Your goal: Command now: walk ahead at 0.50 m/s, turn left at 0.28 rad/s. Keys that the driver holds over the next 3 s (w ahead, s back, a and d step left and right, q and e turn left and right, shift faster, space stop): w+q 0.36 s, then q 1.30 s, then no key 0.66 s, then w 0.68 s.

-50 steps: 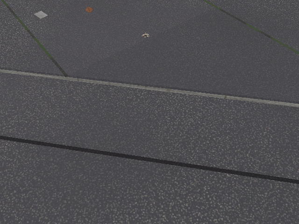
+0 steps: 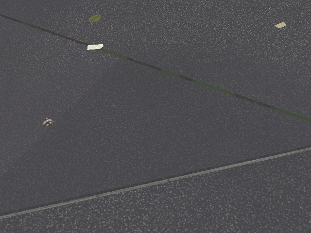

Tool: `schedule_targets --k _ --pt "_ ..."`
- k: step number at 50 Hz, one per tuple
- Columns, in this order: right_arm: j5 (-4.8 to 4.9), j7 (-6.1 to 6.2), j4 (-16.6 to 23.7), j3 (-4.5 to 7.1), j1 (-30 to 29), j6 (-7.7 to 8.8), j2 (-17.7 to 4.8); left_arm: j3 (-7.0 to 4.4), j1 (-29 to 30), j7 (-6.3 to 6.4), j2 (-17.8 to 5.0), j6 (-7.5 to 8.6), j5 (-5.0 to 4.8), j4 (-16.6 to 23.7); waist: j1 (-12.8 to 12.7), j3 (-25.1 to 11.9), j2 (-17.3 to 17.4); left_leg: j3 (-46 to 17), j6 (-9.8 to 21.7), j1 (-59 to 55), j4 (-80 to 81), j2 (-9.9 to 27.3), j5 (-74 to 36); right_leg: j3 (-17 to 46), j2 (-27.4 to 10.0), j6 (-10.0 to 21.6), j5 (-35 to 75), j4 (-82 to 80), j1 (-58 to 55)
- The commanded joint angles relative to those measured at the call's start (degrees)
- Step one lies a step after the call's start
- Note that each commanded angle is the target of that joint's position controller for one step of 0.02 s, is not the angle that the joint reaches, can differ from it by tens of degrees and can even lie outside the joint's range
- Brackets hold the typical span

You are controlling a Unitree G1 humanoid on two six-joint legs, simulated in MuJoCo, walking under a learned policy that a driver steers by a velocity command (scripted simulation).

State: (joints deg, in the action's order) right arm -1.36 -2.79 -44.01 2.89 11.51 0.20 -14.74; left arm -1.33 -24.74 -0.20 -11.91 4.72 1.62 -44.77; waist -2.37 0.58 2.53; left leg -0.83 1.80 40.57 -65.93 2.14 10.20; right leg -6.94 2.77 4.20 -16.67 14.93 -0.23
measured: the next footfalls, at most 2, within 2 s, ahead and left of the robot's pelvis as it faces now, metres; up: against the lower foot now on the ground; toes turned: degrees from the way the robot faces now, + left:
left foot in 0.18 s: +0.31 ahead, +0.10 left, +0.04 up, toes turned +9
right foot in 0.68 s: +0.57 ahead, +0.00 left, +0.04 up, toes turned +26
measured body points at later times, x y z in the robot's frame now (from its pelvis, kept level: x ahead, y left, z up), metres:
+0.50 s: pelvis +0.29 +0.05 +0.03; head +0.33 +0.06 +0.48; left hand +0.44 +0.32 -0.05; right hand +0.40 -0.22 -0.09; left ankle +0.27 +0.09 -0.71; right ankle +0.45 -0.09 -0.64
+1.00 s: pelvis +0.43 +0.04 +0.03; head +0.46 +0.04 +0.48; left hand +0.38 +0.33 -0.07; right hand +0.70 -0.10 -0.08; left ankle +0.35 +0.13 -0.64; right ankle +0.54 -0.01 -0.71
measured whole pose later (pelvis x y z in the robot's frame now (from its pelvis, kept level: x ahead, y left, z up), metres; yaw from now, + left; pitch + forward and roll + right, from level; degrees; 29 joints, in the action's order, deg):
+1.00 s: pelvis +0.43 +0.04 +0.03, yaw +35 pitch +0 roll +0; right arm -1.3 -1.9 -38.0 4.2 9.9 -5.2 -17.1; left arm -1.5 -13.0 2.3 -14.0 0.1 2.0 -38.3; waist -0.6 3.5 1.7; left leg -1.1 -2.1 28.3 -60.4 -1.4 23.9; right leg -8.3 -2.7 2.4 -8.3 26.0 17.9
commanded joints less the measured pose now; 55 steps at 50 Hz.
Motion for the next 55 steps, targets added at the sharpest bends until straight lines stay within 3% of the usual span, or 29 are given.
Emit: schedule_targets --k 1,4,6,7,8,9,10,11,12,14,15,16,20,22,24,29,31,33,34,35,36,37,38,39,41,44,48,53,55 --pt "-0.55 0.12 5.2 0.35 -7.6 0.41 -1.9 -1.77 -2.6 0.68 -6.9 0.88 0.03 1.1 -0.6 2.9 -6.0 1.4 0.7 11.0 1.6 0.0 -1.3 3.0 -15.0 3.8 33.6 -4.7 -7.1" --pt "-0.69 -0.71 7.7 -1.09 -12.9 0.37 0.1 -1.36 -0.7 1.06 -6.3 0.65 -0.05 0.0 -0.6 6.6 -5.9 6.2 1.6 6.6 15.5 0.0 -3.1 -1.1 -14.2 3.2 35.2 -6.8 -3.8" --pt "-0.7 -0.71 8.5 -1.58 -12.5 -0.15 0.1 -1.58 -0.7 1.29 -8.6 0.55 -0.23 -1.4 -0.1 5.3 -7.1 12.3 4.3 -3.7 21.8 -3.4 1.3 -3.5 -15.4 2.4 56.3 -4.6 -2.6" --pt "-0.51 -0.33 8.0 -1.21 -9.0 -0.26 -0.9 -1.83 -0.5 1.6 -10.0 0.52 -0.26 -2.2 1.7 2.8 -8.6 13.3 5.9 -7.5 22.8 -5.4 1.9 -4.5 -15.9 1.6 68.5 0.2 -5.1" --pt "0.05 0.12 5.9 -0.33 -0.1 0.12 -2.8 -2.27 1.0 1.84 -11.8 0.03 0.17 -2.0 5.6 -2.2 -11.4 14.8 7.9 -14.0 20.8 -9.1 7.8 -5.6 -16.4 1.8 81.0 11.5 -6.2" --pt "0.06 0.25 3.2 0.61 10.4 0.79 -4.7 -2.61 3.2 1.95 -13.2 -0.26 -0.2 -1.4 10.6 -7.6 -10.7 11.2 10.2 -25.3 25.0 -9.4 5.6 -5.9 -16.2 1.3 78.2 24.5 -2.8" --pt "-0.54 0.88 1.0 2.99 17.4 0.83 -10.2 -2.32 4.0 1.58 -12.5 -0.11 -1.7 1.2 13.7 -13.4 -3.2 -0.5 14.5 -42.1 31.0 -5.3 9.4 -6.6 -11.8 -0.7 61.2 41.8 11.8" --pt "-0.03 1.54 1.0 5.17 17.6 0.3 -16.1 -1.49 3.8 0.38 -8.5 0.07 -1.34 4.0 11.1 -16.9 10.5 -31.8 22.4 -52.7 41.2 11.0 12.5 -3.9 0.9 -3.2 1.8 66.7 30.9" --pt "1.51 1.63 2.1 4.91 12.4 0.25 -15.2 -1.46 7.5 -0.13 -9.0 0.6 -0.23 5.5 9.6 -19.7 6.4 -45.2 23.0 -53.2 47.5 13.0 10.1 10.7 1.2 -2.3 -5.3 74.2 37.0" --pt "0.94 2.5 1.7 3.92 8.9 0.61 -10.5 -0.62 9.8 -0.46 -7.6 1.66 -0.7 6.6 5.8 -6.2 -5.0 -33.4 19.0 -39.7 49.5 11.9 3.0 11.4 -4.7 -1.9 -0.3 65.7 38.8" --pt "0.81 2.75 1.6 3.37 7.3 1.08 -8.3 -0.54 10.2 -0.2 -7.0 1.39 -0.24 7.0 3.6 -2.0 -6.4 -28.2 17.5 -33.8 49.8 9.5 -4.2 11.1 -6.2 -2.5 -0.6 61.9 37.4" --pt "0.85 2.79 1.5 2.75 5.9 1.5 -6.4 -0.49 9.6 -0.05 -6.8 0.35 0.39 7.1 1.7 -1.2 -6.0 -23.5 16.6 -29.4 50.3 7.1 -8.6 11.3 -6.9 -3.4 -1.1 59.0 34.5" --pt "1.12 2.51 1.4 2.76 7.1 3.35 -7.8 -0.21 11.0 0.2 -6.1 -2.7 1.04 8.7 0.6 -0.7 -4.5 -16.3 16.3 -25.6 52.4 4.1 -21.1 9.3 -7.9 -5.9 -0.4 51.2 34.7" --pt "0.9 2.54 1.8 2.92 7.0 3.03 -8.6 0.43 14.4 0.06 -5.0 -3.0 1.05 10.0 1.2 0.2 -3.0 -12.1 13.9 -23.4 51.1 1.2 -29.5 6.8 -6.8 -7.3 2.8 41.4 32.7" --pt "0.98 2.52 1.7 3.02 8.5 2.71 -8.9 0.71 16.5 0.2 -4.7 -3.17 0.83 10.3 2.7 -1.9 -0.2 -10.9 11.7 -26.2 48.1 0.6 -37.7 6.2 -5.6 -7.5 7.1 36.9 31.9" --pt "0.69 3.35 1.9 3.47 11.8 0.81 -9.4 0.61 22.9 0.98 -6.6 -2.85 -0.16 12.1 6.6 -3.9 2.3 -14.9 9.2 -34.8 41.4 1.0 -38.6 7.2 -2.7 -7.0 9.4 27.8 32.7" --pt "0.27 3.75 2.9 3.77 10.4 0.2 -9.9 0.33 21.5 1.31 -7.7 -2.34 -0.44 12.0 5.7 -3.9 2.7 -18.0 7.9 -35.9 37.9 1.4 -38.0 8.8 -1.5 -6.0 7.1 22.3 29.2" --pt "0.88 3.72 4.3 3.99 6.1 0.31 -10.4 -0.28 14.6 1.84 -9.1 -1.52 -0.29 10.1 1.5 -4.9 2.7 -19.2 4.6 -33.1 31.4 -1.1 -34.8 9.2 -0.3 -4.0 11.4 11.4 18.1" --pt "1.79 3.39 5.4 3.53 4.7 0.87 -8.9 -0.96 9.1 2.4 -11.1 -0.62 0.37 9.0 -1.0 -7.5 -0.3 -17.5 2.3 -28.6 22.8 -4.1 -27.4 12.8 -5.7 -2.2 20.5 7.1 7.7" --pt "2.17 3.47 7.3 2.2 7.9 1.3 -4.1 -1.55 5.1 3.14 -15.0 -0.6 0.64 9.4 -0.3 -13.5 -10.5 -9.8 0.3 -19.8 8.1 -8.8 6.2 26.0 -22.8 1.7 45.0 10.4 -4.4" --pt "1.69 3.85 7.3 2.75 14.7 0.4 -6.1 -2.41 6.9 2.78 -16.5 -1.96 -0.55 9.2 3.7 -19.8 -21.0 -4.2 -0.8 -12.6 -1.8 -13.5 29.4 41.1 -31.1 10.7 55.9 9.1 -6.8" --pt "-0.11 4.22 4.4 3.19 15.4 -0.81 -8.8 -1.62 9.6 2.44 -11.5 -2.77 -0.94 10.7 4.5 -16.1 -10.3 -5.4 -1.3 -11.0 -7.1 -8.8 26.0 37.6 -28.8 11.3 47.3 9.1 -2.4" --pt "-0.52 3.64 4.4 3.37 10.6 -1.43 -9.1 -0.49 11.8 2.6 -7.5 -3.06 -0.92 11.3 3.5 -10.6 -6.1 -4.6 -2.1 -10.2 -7.7 -7.8 22.1 29.8 -24.3 9.8 39.2 8.0 2.5" --pt "-0.31 3.08 5.1 3.37 8.2 -2.11 -8.4 -0.09 14.1 2.87 -6.4 -3.62 -0.47 11.5 4.1 -7.7 -5.9 -4.1 -3.1 -10.1 -6.8 -6.5 19.5 24.3 -20.8 7.8 31.8 5.9 6.1" --pt "-0.27 1.97 5.8 3.07 7.1 -3.59 -7.3 -0.7 14.9 3.25 -8.1 -3.75 -0.08 11.1 4.2 -4.7 -10.4 -2.5 -4.5 -11.4 -6.7 -5.8 15.8 16.9 -17.1 7.2 29.9 3.8 11.1" --pt "0.2 1.59 6.8 2.89 5.8 -4.41 -6.8 -1.43 13.1 2.91 -8.9 -3.4 0.3 10.5 4.0 -6.0 -9.8 -1.6 -4.8 -11.8 -5.7 -5.8 14.3 13.2 -18.1 8.6 30.2 3.5 11.5" --pt "-0.03 0.93 9.0 2.18 1.6 -5.16 -5.6 -2.17 12.4 2.77 -9.6 -3.93 0.36 10.2 2.9 -4.6 -10.9 -0.1 -4.1 -11.7 4.0 -3.2 13.1 10.6 -19.1 8.5 16.4 1.7 11.9" --pt "0.49 0.34 11.5 1.53 -1.1 -4.6 -5.1 -3.57 11.9 1.9 -12.2 -4.73 0.83 9.8 1.5 -4.8 -13.2 4.3 -1.7 -21.3 20.5 -2.7 15.8 6.7 -20.0 6.7 10.5 3.8 14.4" --pt "0.69 0.39 11.3 1.5 1.3 -3.73 -4.7 -3.97 12.0 1.73 -12.9 -5.37 0.23 9.5 3.1 -5.1 -11.6 6.1 -0.2 -27.0 30.8 -3.8 11.2 4.2 -19.7 4.2 11.5 8.6 15.6"
Over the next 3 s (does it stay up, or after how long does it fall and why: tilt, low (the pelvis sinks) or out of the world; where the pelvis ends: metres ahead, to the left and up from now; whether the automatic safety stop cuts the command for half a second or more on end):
stays up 0.49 0.21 0.03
